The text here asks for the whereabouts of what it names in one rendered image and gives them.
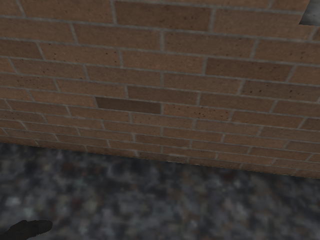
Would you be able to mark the left robot hand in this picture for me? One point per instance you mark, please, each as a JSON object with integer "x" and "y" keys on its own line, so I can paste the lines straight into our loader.
{"x": 27, "y": 229}

